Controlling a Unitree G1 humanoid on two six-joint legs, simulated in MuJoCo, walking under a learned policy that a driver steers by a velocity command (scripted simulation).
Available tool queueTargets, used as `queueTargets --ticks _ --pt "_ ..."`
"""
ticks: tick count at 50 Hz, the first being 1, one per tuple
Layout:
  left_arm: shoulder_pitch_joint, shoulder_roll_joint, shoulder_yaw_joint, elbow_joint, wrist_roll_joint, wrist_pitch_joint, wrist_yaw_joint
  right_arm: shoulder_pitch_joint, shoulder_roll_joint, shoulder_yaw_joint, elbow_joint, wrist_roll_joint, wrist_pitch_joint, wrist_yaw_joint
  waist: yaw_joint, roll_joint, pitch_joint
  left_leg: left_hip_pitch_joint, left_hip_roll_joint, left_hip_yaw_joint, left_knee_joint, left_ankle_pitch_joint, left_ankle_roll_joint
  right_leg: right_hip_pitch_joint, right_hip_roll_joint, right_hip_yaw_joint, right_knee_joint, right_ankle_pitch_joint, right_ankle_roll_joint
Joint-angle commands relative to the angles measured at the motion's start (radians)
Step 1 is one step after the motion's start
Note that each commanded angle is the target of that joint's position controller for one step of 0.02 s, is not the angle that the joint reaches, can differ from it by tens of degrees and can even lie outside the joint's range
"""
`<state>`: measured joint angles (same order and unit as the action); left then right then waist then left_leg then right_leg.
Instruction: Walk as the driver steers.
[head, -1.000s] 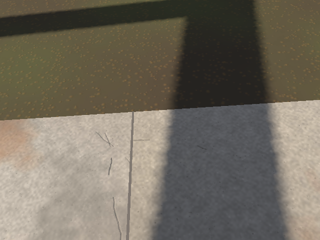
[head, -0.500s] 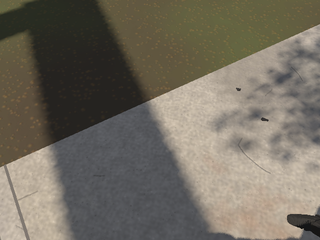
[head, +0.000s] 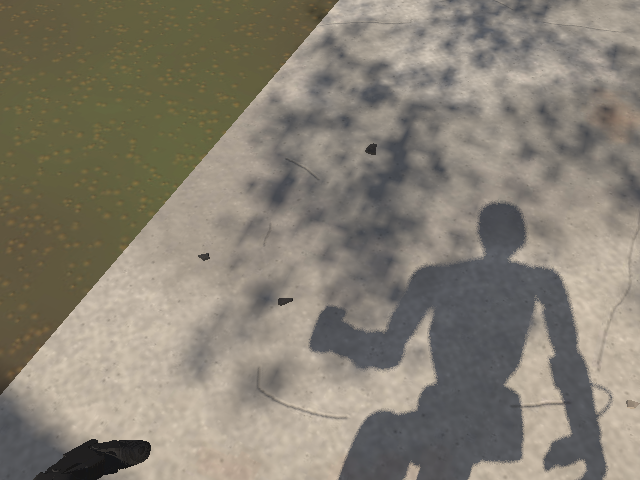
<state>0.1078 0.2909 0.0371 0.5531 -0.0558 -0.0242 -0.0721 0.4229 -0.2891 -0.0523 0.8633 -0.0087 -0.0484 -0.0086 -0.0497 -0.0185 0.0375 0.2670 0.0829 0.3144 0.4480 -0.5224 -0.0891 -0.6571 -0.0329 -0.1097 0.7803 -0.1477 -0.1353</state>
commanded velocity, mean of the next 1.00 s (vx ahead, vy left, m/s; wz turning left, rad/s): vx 0.98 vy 0.00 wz -1.00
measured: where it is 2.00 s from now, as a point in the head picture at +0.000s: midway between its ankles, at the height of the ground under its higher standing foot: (598, 214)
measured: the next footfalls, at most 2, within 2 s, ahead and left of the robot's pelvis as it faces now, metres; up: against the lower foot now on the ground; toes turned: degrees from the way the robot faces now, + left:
left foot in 0.44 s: +0.67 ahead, +0.03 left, +0.00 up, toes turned -32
right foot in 0.92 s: +0.84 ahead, -0.42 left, +0.00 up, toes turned -56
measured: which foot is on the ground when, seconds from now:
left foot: up 0.00-0.42, down 0.44-0.92, up 0.94-1.00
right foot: down 0.00-0.44, up 0.46-0.90, down 0.92-1.00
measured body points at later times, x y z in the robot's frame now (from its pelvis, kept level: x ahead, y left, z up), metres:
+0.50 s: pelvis +0.46 -0.03 +0.02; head +0.49 -0.06 +0.46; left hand +0.62 +0.22 -0.09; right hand +0.57 -0.36 -0.04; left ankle +0.63 +0.04 -0.69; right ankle +0.20 -0.06 -0.61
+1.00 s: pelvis +0.79 -0.30 +0.01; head +0.79 -0.33 +0.46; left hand +1.10 -0.27 -0.07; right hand +0.62 -0.53 -0.10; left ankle +0.80 -0.04 -0.55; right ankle +0.81 -0.39 -0.69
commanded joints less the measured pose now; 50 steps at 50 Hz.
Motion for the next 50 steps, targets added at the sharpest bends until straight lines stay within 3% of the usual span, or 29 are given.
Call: queueTargets --ticks 1,2,3,4,5,7,8,13,15,19,21,22,23,24,25,26,27,29,31,35,39,42,44,45,46,47,48,49,50 --pt "0.422 0.354 0.139 0.077 -0.002 0.015 0.037 -0.037 -0.052 -0.002 -0.168 -0.017 -0.049 0.003 0.153 -0.256 -0.177 -0.911 -0.055 -0.120 0.977 0.099 0.074 1.068 -0.077 0.451 -0.164 -0.228 -0.206" --pt "0.429 0.319 0.122 0.017 0.016 -0.013 0.034 -0.077 -0.077 0.019 -0.237 0.023 -0.107 0.008 0.162 -0.256 -0.449 -1.070 -0.150 -0.407 1.156 -0.002 0.093 1.204 -0.241 1.023 -0.430 -0.587 -0.354" --pt "0.446 0.237 0.105 0.029 0.030 -0.036 0.031 -0.251 -0.173 -0.003 -0.274 0.047 -0.138 0.009 0.224 -0.108 -0.341 -1.138 -0.085 -0.476 1.097 0.129 0.136 1.128 -0.231 1.011 -0.527 -0.573 -0.257" --pt "0.420 0.222 0.098 0.044 0.042 -0.055 0.028 -0.304 -0.147 0.006 -0.303 0.059 -0.151 0.004 0.177 -0.020 -0.198 -1.138 -0.063 -0.464 1.018 0.180 0.149 0.963 -0.214 0.938 -0.545 -0.473 -0.233" --pt "0.340 0.190 0.086 0.038 0.048 -0.066 0.028 -0.293 -0.124 0.013 -0.286 0.036 -0.152 0.000 0.110 0.090 -0.124 -1.064 -0.023 -0.471 0.935 0.215 0.143 0.783 -0.181 0.831 -0.532 -0.352 -0.216" --pt "0.227 0.145 0.067 0.015 0.060 -0.071 0.035 -0.211 -0.125 0.003 -0.258 0.016 -0.118 0.010 0.016 0.047 -0.052 -0.940 0.009 -0.490 0.834 0.241 0.111 0.557 -0.093 0.675 -0.539 -0.224 -0.215" --pt "0.210 0.130 0.062 0.021 0.046 -0.070 0.041 -0.210 -0.128 0.000 -0.255 0.007 -0.102 0.013 0.004 0.037 -0.016 -0.933 0.016 -0.477 0.766 0.240 0.089 0.502 -0.073 0.622 -0.559 -0.183 -0.215" --pt "0.236 0.137 0.060 0.072 0.027 -0.052 0.087 -0.472 -0.043 0.029 -0.342 -0.019 -0.087 0.026 0.081 -0.005 0.101 -0.762 -0.060 -0.340 0.276 0.577 0.016 0.203 0.063 0.397 -0.571 -0.007 -0.129" --pt "0.287 0.170 0.075 0.097 0.018 -0.051 0.089 -0.536 -0.047 0.022 -0.371 0.003 -0.096 0.031 0.128 -0.027 0.071 -0.623 -0.099 -0.340 0.145 0.707 0.015 0.174 0.044 0.435 -0.585 -0.090 -0.093" --pt "0.307 0.153 0.080 0.132 0.006 -0.047 0.100 -0.529 -0.145 -0.022 -0.381 0.044 -0.104 0.024 0.105 -0.099 0.038 -0.614 -0.084 -0.424 0.032 0.623 0.028 0.441 -0.018 0.544 -0.457 -0.011 -0.048" --pt "0.273 0.164 0.082 0.128 0.036 -0.030 0.093 -0.273 -0.208 -0.067 -0.336 0.055 -0.104 0.011 -0.048 -0.132 -0.128 -0.367 -0.093 -0.378 0.081 0.484 0.066 0.512 0.007 0.515 -0.174 0.344 0.005" --pt "0.217 0.116 0.058 0.093 0.070 -0.027 0.083 -0.005 -0.223 -0.074 -0.297 0.054 -0.088 -0.003 -0.179 -0.137 -0.316 -0.021 0.013 -0.449 0.216 0.346 0.097 0.353 0.027 0.480 0.138 0.328 0.041" --pt "0.449 -0.065 0.011 0.063 0.024 -0.036 0.075 0.065 -0.306 -0.082 -0.259 0.003 -0.083 0.010 -0.026 0.386 -0.527 0.345 0.304 -1.043 0.018 -0.123 0.279 0.006 0.169 0.384 0.570 -0.378 0.090" --pt "0.430 0.013 -0.002 0.062 -0.027 -0.035 0.080 0.038 -0.245 -0.072 -0.267 0.004 -0.080 0.028 -0.039 0.502 -0.507 0.314 0.352 -1.319 -0.159 -0.458 0.277 -0.141 0.076 0.337 0.720 -0.350 0.090" --pt "0.293 0.101 0.019 0.059 -0.021 -0.029 0.085 -0.041 -0.162 -0.057 -0.286 0.013 -0.071 0.018 -0.077 0.346 -0.319 0.164 0.308 -1.143 -0.182 -0.370 0.239 -0.192 0.031 0.279 0.739 -0.258 0.092" --pt "0.199 0.134 0.026 0.046 0.004 -0.026 0.084 -0.081 -0.141 -0.051 -0.271 0.005 -0.058 0.012 -0.075 0.157 -0.199 0.013 0.265 -0.960 -0.171 -0.143 0.215 -0.170 -0.006 0.246 0.702 -0.210 0.091" --pt "0.125 0.126 0.028 0.022 0.031 -0.029 0.079 -0.093 -0.137 -0.050 -0.247 -0.009 -0.053 0.011 -0.060 0.070 -0.114 -0.123 0.233 -0.828 -0.167 0.044 0.210 -0.138 -0.041 0.234 0.650 -0.190 0.084" --pt "0.117 0.093 0.033 0.011 0.013 -0.011 0.066 -0.132 -0.081 -0.034 -0.209 -0.015 -0.061 0.007 -0.005 0.094 -0.041 -0.265 0.181 -0.640 -0.199 0.205 0.203 -0.068 -0.101 0.242 0.581 -0.172 0.069" --pt "0.110 0.045 0.021 -0.010 -0.001 0.012 0.061 -0.141 -0.053 -0.028 -0.171 0.015 -0.067 0.012 0.024 0.124 0.007 -0.315 0.192 -0.541 -0.232 0.268 0.213 -0.109 -0.141 0.230 0.551 -0.190 0.064" --pt "0.048 0.035 0.009 -0.040 0.014 0.012 0.044 -0.183 -0.106 -0.037 -0.150 0.001 -0.069 0.005 0.055 0.073 0.094 -0.390 0.176 -0.317 -0.307 0.428 0.208 -0.164 -0.148 0.195 0.435 0.008 0.087" --pt "-0.107 0.046 0.007 -0.068 0.022 -0.007 0.012 -0.112 -0.166 -0.043 -0.116 -0.002 -0.065 -0.002 0.003 -0.004 0.152 -0.324 0.128 -0.132 -0.343 0.604 0.162 -0.107 -0.093 0.067 0.153 0.204 0.055" --pt "-0.116 0.094 0.030 -0.075 0.013 -0.020 -0.006 -0.067 -0.255 -0.057 -0.104 -0.001 -0.046 -0.012 0.046 0.077 0.081 -0.223 0.133 -0.063 -0.203 1.336 0.123 0.105 0.042 -0.076 0.030 0.169 0.008" --pt "0.126 0.176 0.077 -0.025 -0.003 -0.006 -0.002 -0.110 -0.308 -0.071 -0.125 0.004 -0.020 -0.020 0.202 0.170 -0.054 -0.211 0.171 -0.065 0.125 1.720 0.138 0.366 0.110 -0.093 0.050 0.034 -0.035" --pt "0.384 0.249 0.119 0.049 0.001 0.007 0.008 -0.171 -0.300 -0.071 -0.158 0.010 -0.019 -0.019 0.322 0.148 -0.165 -0.365 0.157 -0.094 0.418 1.662 0.143 0.698 0.115 -0.033 -0.015 0.040 -0.084" --pt "0.502 0.269 0.131 0.110 -0.008 0.020 0.030 -0.189 -0.201 -0.044 -0.161 0.015 -0.036 -0.014 0.336 -0.029 -0.137 -0.643 0.008 -0.106 0.833 0.726 0.100 0.943 0.054 0.117 -0.121 0.080 -0.130" --pt "0.373 0.324 0.117 0.059 0.020 0.006 0.031 -0.062 -0.034 0.009 -0.234 0.006 -0.080 -0.002 0.115 -0.353 -0.210 -1.011 -0.156 -0.261 1.194 -0.056 0.075 1.116 -0.109 0.649 -0.219 -0.082 -0.298" --pt "0.368 0.259 0.105 0.018 0.039 -0.020 0.030 -0.137 -0.125 0.008 -0.287 0.035 -0.129 0.008 0.172 -0.230 -0.374 -1.122 -0.135 -0.471 1.190 0.023 0.115 1.151 -0.219 0.991 -0.458 -0.471 -0.359" --pt "0.364 0.217 0.097 0.029 0.046 -0.043 0.030 -0.259 -0.165 -0.001 -0.314 0.059 -0.145 0.008 0.170 -0.071 -0.218 -1.151 -0.095 -0.470 1.089 0.100 0.138 1.004 -0.218 1.004 -0.556 -0.524 -0.293" --pt "0.309 0.199 0.089 0.037 0.048 -0.062 0.024 -0.279 -0.143 0.004 -0.310 0.053 -0.147 0.003 0.102 0.084 -0.099 -1.099 -0.058 -0.473 0.972 0.161 0.139 0.811 -0.197 0.935 -0.572 -0.448 -0.257"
